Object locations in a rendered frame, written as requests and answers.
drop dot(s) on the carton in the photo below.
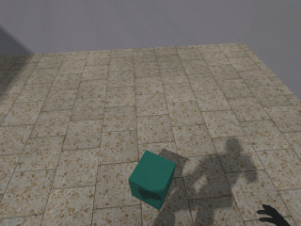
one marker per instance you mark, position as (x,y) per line
(152,178)

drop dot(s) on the right robot hand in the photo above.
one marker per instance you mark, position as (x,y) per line
(276,217)

